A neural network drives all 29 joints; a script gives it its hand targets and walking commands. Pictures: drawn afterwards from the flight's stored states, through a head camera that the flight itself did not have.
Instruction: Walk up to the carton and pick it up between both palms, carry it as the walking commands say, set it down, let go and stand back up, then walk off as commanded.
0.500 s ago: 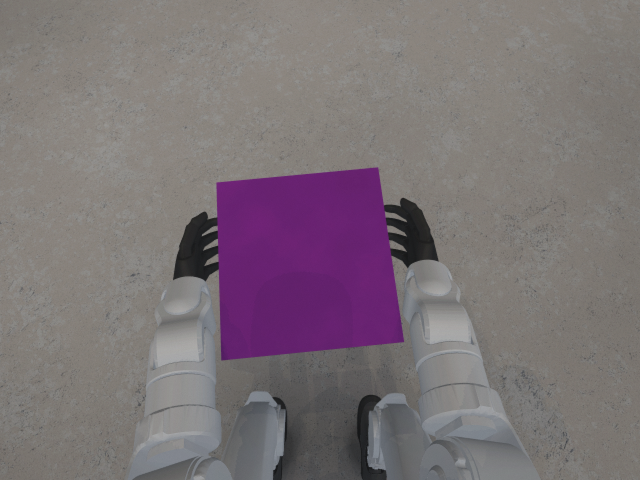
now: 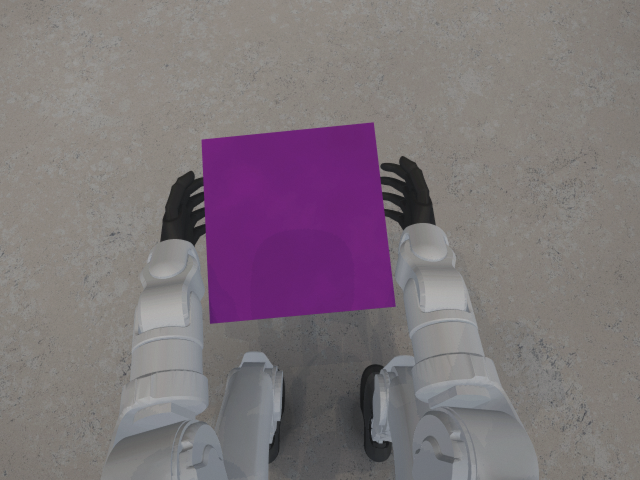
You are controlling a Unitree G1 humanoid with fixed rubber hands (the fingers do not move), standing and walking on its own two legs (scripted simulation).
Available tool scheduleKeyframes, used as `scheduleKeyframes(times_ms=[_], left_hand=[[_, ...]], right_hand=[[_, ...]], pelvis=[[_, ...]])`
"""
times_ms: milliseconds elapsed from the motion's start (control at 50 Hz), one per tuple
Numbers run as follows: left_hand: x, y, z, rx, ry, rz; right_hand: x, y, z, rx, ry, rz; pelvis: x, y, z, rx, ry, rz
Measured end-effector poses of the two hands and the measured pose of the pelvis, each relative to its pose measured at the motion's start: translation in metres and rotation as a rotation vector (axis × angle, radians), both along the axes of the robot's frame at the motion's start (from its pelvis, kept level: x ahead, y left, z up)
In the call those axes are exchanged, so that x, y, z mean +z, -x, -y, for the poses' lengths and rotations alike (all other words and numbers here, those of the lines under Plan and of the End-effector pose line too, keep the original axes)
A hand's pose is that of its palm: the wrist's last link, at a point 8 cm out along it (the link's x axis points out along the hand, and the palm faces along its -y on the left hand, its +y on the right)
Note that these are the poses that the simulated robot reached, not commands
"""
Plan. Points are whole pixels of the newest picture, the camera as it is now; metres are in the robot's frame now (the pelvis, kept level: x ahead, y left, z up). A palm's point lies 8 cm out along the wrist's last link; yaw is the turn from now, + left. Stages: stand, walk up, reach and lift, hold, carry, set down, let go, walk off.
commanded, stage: set down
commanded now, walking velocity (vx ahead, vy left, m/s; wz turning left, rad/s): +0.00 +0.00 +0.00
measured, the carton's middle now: (303, 237) +0.43 +0.06 -0.16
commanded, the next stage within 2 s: none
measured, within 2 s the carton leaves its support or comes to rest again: neither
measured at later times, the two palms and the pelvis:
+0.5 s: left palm (202, 235) +0.43 +0.20 -0.17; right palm (401, 222) +0.46 -0.08 -0.16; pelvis -0.02 +0.00 -0.06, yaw +0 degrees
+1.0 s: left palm (214, 238) +0.45 +0.21 -0.26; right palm (385, 224) +0.48 -0.07 -0.25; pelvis -0.03 +0.00 -0.12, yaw -1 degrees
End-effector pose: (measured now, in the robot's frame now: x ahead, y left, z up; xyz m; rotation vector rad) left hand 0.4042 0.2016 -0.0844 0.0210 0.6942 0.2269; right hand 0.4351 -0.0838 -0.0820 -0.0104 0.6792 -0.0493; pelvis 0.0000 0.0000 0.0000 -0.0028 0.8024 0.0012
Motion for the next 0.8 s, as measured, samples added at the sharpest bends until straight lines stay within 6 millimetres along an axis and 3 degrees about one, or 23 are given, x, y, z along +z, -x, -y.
scheduleKeyframes(times_ms=[800], left_hand=[[-0.141,-0.034,-0.007,-0.023,0.013,-0.022]], right_hand=[[-0.131,-0.034,-0.007,-0.01,0.016,-0.004]], pelvis=[[-0.1,0.026,-0.002,-0.012,0.01,-0.109]])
